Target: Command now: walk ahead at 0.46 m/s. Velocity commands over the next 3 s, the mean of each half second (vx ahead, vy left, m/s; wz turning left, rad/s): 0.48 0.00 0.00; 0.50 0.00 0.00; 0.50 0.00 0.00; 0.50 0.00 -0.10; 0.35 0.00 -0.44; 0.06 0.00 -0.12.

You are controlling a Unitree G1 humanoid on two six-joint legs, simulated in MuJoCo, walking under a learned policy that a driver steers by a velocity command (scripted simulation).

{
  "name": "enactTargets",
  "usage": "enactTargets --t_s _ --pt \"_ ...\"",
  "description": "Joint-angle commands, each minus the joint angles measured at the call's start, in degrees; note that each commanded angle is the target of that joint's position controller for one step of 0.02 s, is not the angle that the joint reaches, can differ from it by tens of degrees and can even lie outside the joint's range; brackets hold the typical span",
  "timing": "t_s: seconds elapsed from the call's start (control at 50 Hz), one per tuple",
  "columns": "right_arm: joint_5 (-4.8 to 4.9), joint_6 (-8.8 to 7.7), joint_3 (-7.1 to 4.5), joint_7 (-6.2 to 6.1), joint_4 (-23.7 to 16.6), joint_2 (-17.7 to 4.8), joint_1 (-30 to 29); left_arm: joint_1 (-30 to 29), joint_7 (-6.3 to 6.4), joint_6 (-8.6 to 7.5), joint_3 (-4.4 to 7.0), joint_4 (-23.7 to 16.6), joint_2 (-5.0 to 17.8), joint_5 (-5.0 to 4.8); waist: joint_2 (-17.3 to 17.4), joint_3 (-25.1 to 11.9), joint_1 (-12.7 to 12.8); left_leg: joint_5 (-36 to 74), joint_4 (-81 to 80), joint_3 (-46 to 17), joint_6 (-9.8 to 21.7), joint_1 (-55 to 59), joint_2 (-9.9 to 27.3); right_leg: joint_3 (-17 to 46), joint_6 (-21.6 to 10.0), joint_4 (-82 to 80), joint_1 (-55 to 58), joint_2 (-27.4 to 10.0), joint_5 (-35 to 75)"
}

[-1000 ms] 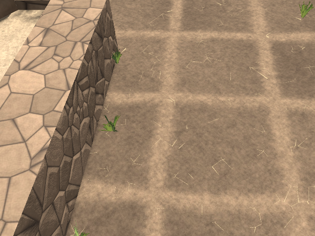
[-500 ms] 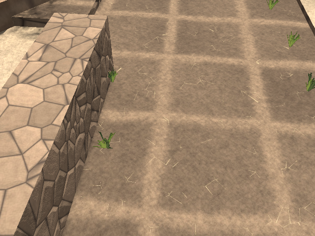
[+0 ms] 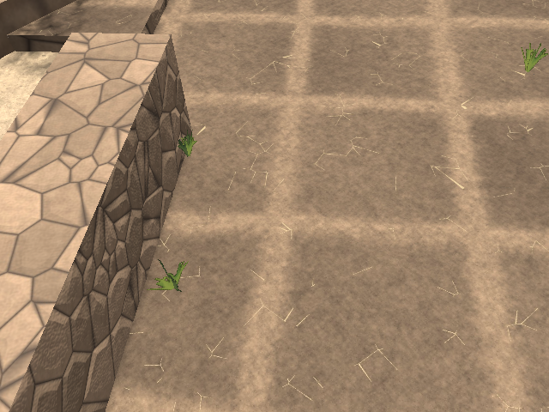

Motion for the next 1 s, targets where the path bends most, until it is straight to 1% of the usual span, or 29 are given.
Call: enactTargets --t_s 0.02,0.08,0.12,0.16,0.18,0.2,0.22,0.24,0.26,0.28,0.3,0.32,0.36,0.4,0.52,0.62,0.68,0.7,0.72,0.74,0.76,0.78,0.8,0.82,0.84,0.88,0.9,0.96,1.0 --pt "0.5 -0.47 0.38 0.0 -5.74 -1.16 -9.26 3.32 0.49 -0.52 0.98 -0.56 7.61 -0.04 -6.97 6.25 0.81 3.67 -9.68 3.41 -0.7 -3.39 -1.86 6.31 -4.34 -3.84 -2.77 -13.29 29.48" --pt "0.87 -0.68 0.74 -0.28 -7.41 -1.11 -12.66 4.36 0.85 -0.65 1.01 0.49 8.4 0.06 -7.46 6.53 1.27 5.74 -18.08 4.79 1.11 1.24 -3.45 5.63 -4.66 -3.68 -1.02 -14.68 35.14" --pt "0.85 -1.06 0.32 -0.84 -7.52 -2.3 -10.57 2.86 0.98 -0.71 1.19 0.64 9.09 0.14 -7.26 4.81 -0.47 5.1 -20.79 4.76 3.42 5.44 -4.76 4.79 -4.35 -0.03 2.04 -15.78 46.33" --pt "0.65 -1.68 -0.81 -1.68 -4.71 -4.62 -1.09 1.19 1.26 -0.48 1.39 0.52 9.68 0.28 -8.18 -0.76 -4.59 0.82 -21.75 4.7 5.82 14.8 -7.36 3.64 -3.35 11.19 4.68 -15.88 59.72" --pt "0.46 -2.17 -1.59 -2.19 -1.83 -5.68 7.7 0.42 1.23 -0.09 1.5 0.35 10.1 0.19 -7.38 -5.23 -8.13 1.82 -25.19 4.63 7.09 24.54 -7.96 2.75 -2.68 21.43 2.65 -14.82 58.24" --pt "-0.72 -2.6 -2.69 -2.89 0.28 -8.42 16.59 0.15 1.02 -0.01 1.19 -0.5 9.47 -0.18 -4.65 -10.21 -11.51 -2.64 -26.9 -2.85 9.53 38.09 -0.94 1.93 -2.12 35.28 -7.03 -12.98 43.94" --pt "-1.96 -2.63 -4.19 -3.15 0.97 -13.92 22.12 5.12 0.34 0.08 0.15 -1.86 3.76 -1.37 5.97 -16.83 -9.05 -12.36 -29.46 -28.16 15.7 52.0 15.53 -0.78 -0.16 57.07 -24.63 -4.52 6.96" --pt "-0.17 -2.04 -4.21 -2.17 1.28 -13.0 18.71 6.6 0.19 0.18 1.37 -0.89 7.17 -0.59 5.98 -16.73 -7.17 -17.46 -38.75 -45.91 20.08 51.17 19.6 5.32 -0.61 67.56 -34.97 0.61 -15.36" --pt "1.31 -1.98 -3.65 -1.88 0.21 -9.92 11.57 0.74 0.26 0.15 1.98 -2.63 9.22 0.24 2.03 -6.45 -4.58 -21.04 -40.39 -35.75 17.7 42.67 17.0 7.06 -1.41 66.7 -39.13 -4.3 -9.41" --pt "1.47 -2.48 -2.73 -1.61 -0.44 -6.02 7.63 -3.11 -0.05 -0.28 1.86 -3.71 8.58 0.38 -0.77 -1.39 -3.78 -16.11 -42.64 -28.48 16.24 34.64 14.6 6.56 -1.37 63.35 -38.14 -6.38 -4.9" --pt "1.17 -2.99 -2.17 -1.7 0.0 -3.96 6.4 -4.29 -0.15 -0.06 1.88 -3.77 7.36 0.46 -2.25 1.28 -1.81 -9.17 -44.03 -22.97 14.12 29.23 12.0 6.37 -1.17 59.71 -35.24 -8.16 -2.72" --pt "1.08 -3.49 -1.59 -1.97 1.09 -2.47 6.99 -4.2 -0.39 0.68 1.81 -3.85 6.63 1.29 -1.84 1.91 -0.37 -2.54 -44.66 -18.75 12.72 25.71 9.99 6.19 -0.35 57.09 -32.19 -9.09 -1.95" --pt "1.22 -4.58 -1.3 -2.17 2.7 -2.41 9.89 -3.45 -1.1 1.79 1.49 -3.87 4.47 1.63 -1.22 1.31 0.84 4.75 -45.5 -14.4 12.26 24.06 8.62 4.96 0.92 54.5 -30.38 -9.53 -0.99" --pt "1.51 -5.07 -1.54 -2.25 3.78 -3.99 12.34 -6.96 -1.53 2.45 1.55 -5.43 4.51 1.7 -0.65 2.52 0.93 6.57 -47.07 -11.2 12.07 24.37 7.64 3.5 2.06 50.96 -33.91 -10.6 1.83" --pt "1.66 -4.83 -1.0 -2.1 5.32 -3.65 18.89 -22.78 -1.96 2.58 0.9 -11.53 4.0 0.88 0.38 5.01 -2.88 14.28 -47.9 -5.47 9.28 28.29 4.44 -0.72 4.05 32.16 -38.69 -10.08 14.26" --pt "1.08 -4.64 -0.91 -2.67 6.58 -4.24 22.93 -29.49 -1.79 2.17 0.78 -14.45 4.81 0.7 1.46 4.62 -4.73 23.29 -44.19 -4.8 8.91 37.43 6.88 -1.85 2.52 23.36 -38.02 -7.59 14.68" --pt "0.42 -4.07 -1.2 -3.19 6.71 -5.3 21.59 -27.64 -1.45 1.66 1.36 -14.5 6.07 0.91 2.1 3.48 -2.75 36.21 -38.02 -4.17 8.23 41.58 8.48 -2.58 -0.15 20.06 -33.03 -5.29 7.36" --pt "0.27 -3.98 -1.28 -3.28 6.58 -5.75 20.71 -22.97 -1.1 1.35 1.81 -13.15 6.78 1.03 2.75 1.24 -0.61 44.04 -32.7 -3.74 7.61 41.72 8.37 -2.88 -1.23 19.1 -27.2 -3.55 4.84" --pt "0.38 -3.71 -1.33 -3.19 6.4 -5.95 19.5 -14.35 -0.64 0.85 2.53 -10.22 7.8 1.17 1.74 -2.91 3.2 46.47 -23.12 -2.31 6.71 40.32 6.88 -3.61 -2.62 15.36 -17.6 -1.85 5.94" --pt "0.82 -3.77 -0.97 -3.05 5.4 -5.13 18.77 -4.1 0.04 0.28 3.66 -7.2 10.57 2.15 0.03 -8.73 7.07 35.63 -10.19 -1.01 5.76 30.93 4.9 1.49 -4.8 14.76 -2.47 -6.7 6.14" --pt "3.25 -3.84 0.48 -2.3 3.27 1.11 23.79 3.51 0.58 0.34 5.51 -6.6 17.47 3.63 -11.23 -18.65 6.35 5.91 13.15 3.02 2.58 9.79 -3.1 27.33 -12.12 13.74 17.77 -25.35 0.62" --pt "2.52 -3.79 -0.86 -2.51 4.59 -2.61 24.27 1.75 -0.04 1.39 5.53 -6.47 16.18 1.51 -10.39 -20.69 5.8 -20.89 23.85 -3.32 3.09 1.6 -8.29 42.78 -15.26 5.88 17.47 -29.15 0.89" --pt "1.7 -3.61 -1.61 -2.68 3.05 -4.22 18.77 -5.15 -0.2 1.62 4.97 -7.25 13.6 0.15 -6.66 -10.32 2.89 -15.6 25.49 -5.76 3.77 -2.45 -4.06 32.93 -13.15 5.06 9.03 -26.06 -1.3" --pt "1.48 -3.97 -1.49 -2.41 1.91 -3.59 15.04 -9.71 -0.42 1.26 3.95 -8.15 9.61 -0.01 -4.39 -4.58 1.64 -11.01 22.25 -5.69 3.86 -1.78 -1.9 25.88 -11.41 2.63 0.42 -23.74 2.04" --pt "1.34 -3.64 -1.58 -2.25 1.86 -2.56 13.91 -11.57 -0.41 0.81 3.31 -7.98 7.42 0.19 -3.83 -1.2 -0.26 -8.92 18.44 -5.6 3.79 0.72 -0.13 20.57 -9.04 0.69 -5.62 -20.91 5.47" --pt "-0.08 -1.91 -1.39 -1.55 2.21 -0.54 15.26 -11.12 -0.1 -0.03 2.46 -6.52 5.15 0.2 -5.36 0.24 -2.9 -7.4 13.7 -5.08 2.57 6.0 0.94 14.11 -6.67 -1.52 -12.11 -17.43 10.07" --pt "-0.34 -1.33 -1.45 -1.26 1.92 0.04 14.97 -9.39 -0.1 -0.61 2.59 -5.58 5.76 0.18 -5.22 0.34 -3.34 -7.08 12.82 -4.19 1.97 6.17 0.74 12.95 -6.93 -1.74 -12.71 -16.94 14.21" --pt "-0.46 -0.27 -1.61 -0.78 -0.34 -0.1 9.35 -6.15 -0.12 -1.4 2.96 -4.07 7.79 -0.12 -5.41 1.88 -3.46 -2.11 7.11 -2.44 0.26 1.74 1.86 9.07 -7.19 -3.78 -12.29 -15.66 17.2" --pt "-0.23 -0.19 -1.55 -0.65 -2.32 -0.4 3.72 -4.34 -0.09 -1.23 2.76 -3.57 7.56 -0.19 -5.69 3.1 -2.3 2.1 0.86 -1.25 -0.73 -0.87 2.33 7.46 -6.78 -4.67 -11.13 -14.56 18.26"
